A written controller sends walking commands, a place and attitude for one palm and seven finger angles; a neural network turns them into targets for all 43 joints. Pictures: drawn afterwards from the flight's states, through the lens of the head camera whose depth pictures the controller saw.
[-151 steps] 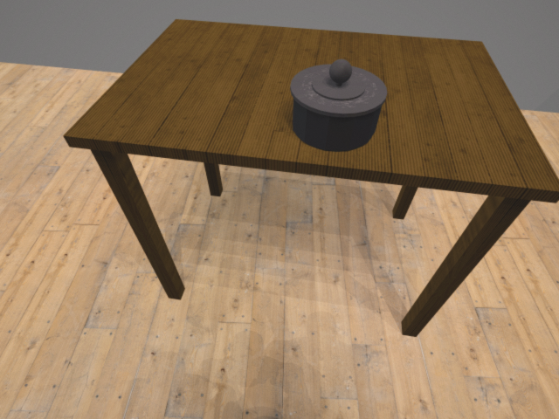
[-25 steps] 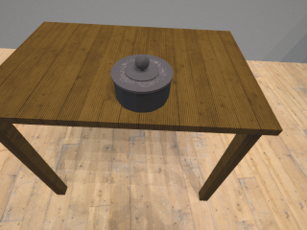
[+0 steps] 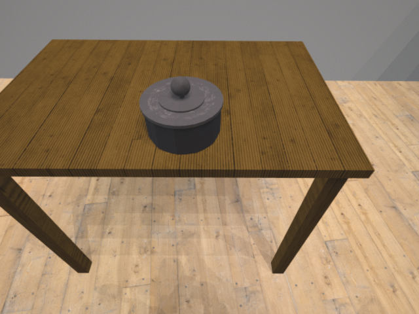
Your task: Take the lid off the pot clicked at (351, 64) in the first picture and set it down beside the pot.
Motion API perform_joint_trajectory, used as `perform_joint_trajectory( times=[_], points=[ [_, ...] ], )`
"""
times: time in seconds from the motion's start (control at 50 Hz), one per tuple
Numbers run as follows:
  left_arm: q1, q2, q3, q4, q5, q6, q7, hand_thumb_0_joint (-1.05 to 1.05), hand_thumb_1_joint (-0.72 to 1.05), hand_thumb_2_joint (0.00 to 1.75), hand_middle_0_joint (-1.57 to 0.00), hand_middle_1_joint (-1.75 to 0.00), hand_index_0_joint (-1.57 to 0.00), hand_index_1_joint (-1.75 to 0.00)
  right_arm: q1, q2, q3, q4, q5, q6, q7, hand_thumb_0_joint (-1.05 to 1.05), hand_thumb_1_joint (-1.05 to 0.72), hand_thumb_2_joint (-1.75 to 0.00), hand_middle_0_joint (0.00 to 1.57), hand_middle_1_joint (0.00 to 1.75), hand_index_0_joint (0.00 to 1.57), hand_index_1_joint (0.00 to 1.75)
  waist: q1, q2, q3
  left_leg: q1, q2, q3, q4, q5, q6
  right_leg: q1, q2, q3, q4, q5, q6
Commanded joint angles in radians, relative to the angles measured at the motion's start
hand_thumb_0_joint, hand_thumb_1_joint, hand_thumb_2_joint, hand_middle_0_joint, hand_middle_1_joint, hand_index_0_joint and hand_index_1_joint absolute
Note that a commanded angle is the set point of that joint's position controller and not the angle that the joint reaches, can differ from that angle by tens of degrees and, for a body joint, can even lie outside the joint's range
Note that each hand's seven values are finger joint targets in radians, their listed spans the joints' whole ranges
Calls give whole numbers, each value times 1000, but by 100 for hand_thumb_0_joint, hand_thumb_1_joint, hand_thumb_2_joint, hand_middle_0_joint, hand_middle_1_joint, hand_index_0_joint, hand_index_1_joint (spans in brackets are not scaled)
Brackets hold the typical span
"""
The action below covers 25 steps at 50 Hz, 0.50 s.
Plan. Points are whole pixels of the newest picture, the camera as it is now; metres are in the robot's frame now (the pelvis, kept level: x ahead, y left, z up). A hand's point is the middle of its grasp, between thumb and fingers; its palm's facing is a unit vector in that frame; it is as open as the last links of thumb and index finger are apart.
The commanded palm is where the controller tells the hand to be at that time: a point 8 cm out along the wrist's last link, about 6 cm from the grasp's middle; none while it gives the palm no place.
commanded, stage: look again from close up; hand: left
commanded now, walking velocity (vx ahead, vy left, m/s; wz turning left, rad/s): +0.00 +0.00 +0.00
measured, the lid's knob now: (180, 86) +0.55 +0.10 +0.16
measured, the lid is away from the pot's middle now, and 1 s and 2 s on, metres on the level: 0.00 0.00 0.00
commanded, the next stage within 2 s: shuffle to correct the standing spot in 0.42 s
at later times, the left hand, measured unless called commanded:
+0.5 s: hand out of the picture +0.03 +0.18 -0.17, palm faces +0.01 -0.98 -0.20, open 7.4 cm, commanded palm none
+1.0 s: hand out of the picture +0.03 +0.16 -0.19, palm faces +0.07 -0.98 -0.16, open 7.4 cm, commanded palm none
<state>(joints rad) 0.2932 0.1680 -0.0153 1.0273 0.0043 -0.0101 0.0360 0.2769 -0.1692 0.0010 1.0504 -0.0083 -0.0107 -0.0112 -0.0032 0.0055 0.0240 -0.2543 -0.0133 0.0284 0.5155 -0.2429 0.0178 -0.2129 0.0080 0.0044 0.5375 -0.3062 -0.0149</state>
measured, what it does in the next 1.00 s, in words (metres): shifts its weight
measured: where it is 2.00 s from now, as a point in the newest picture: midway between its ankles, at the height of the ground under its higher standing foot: outside the picture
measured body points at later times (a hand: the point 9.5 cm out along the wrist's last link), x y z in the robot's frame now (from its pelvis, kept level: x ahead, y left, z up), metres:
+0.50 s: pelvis +0.02 +0.00 +0.00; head +0.03 +0.01 +0.45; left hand +0.03 +0.23 -0.16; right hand +0.05 -0.23 -0.15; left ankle +0.02 +0.11 -0.73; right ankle -0.01 -0.11 -0.73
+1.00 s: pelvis +0.07 -0.01 -0.01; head +0.11 +0.02 +0.44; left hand +0.03 +0.21 -0.17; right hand +0.11 -0.24 -0.15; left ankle +0.06 +0.08 -0.71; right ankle -0.01 -0.11 -0.73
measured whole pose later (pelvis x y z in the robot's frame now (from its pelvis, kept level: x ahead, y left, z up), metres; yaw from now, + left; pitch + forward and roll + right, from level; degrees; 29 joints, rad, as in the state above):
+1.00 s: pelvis +0.07 -0.01 -0.01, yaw +0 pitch +1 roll -1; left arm 0.38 0.17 0.03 1.04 0.02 -0.03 0.03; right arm 0.23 -0.15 -0.05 1.07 -0.01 0.00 -0.02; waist 0.03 -0.04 0.06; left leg -0.37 0.01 0.06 0.82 -0.50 0.02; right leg -0.12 0.05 -0.01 0.52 -0.41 -0.05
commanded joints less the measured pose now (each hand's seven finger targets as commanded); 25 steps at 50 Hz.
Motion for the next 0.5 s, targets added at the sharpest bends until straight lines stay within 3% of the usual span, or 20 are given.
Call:
perform_joint_trajectory(
  times=[0.0,0.14,0.48],
  points=[
    [41,129,27,-34,5,-17,6,0,90,90,-20,-30,-20,-30,6,-95,-19,-39,1,-21,-12,0,-90,-90,20,30,20,30,5,-16,34,9,83,-98,-91,48,16,-62,-91,117,-147,45,-40],
    [39,129,28,-19,5,-18,6,0,90,90,-20,-30,-20,-30,-2,-95,-19,-17,3,-28,-18,0,-90,-90,20,30,20,30,7,-2,-2,51,96,-93,-88,144,15,-23,-92,108,-131,172,-34],
    [37,131,27,-5,5,-13,3,0,90,90,-20,-30,-20,-30,-33,-104,-23,-3,4,-24,-20,0,-90,-90,20,30,20,30,10,-8,16,75,105,-92,-112,152,15,-16,-92,103,-151,190,-23]
  ],
)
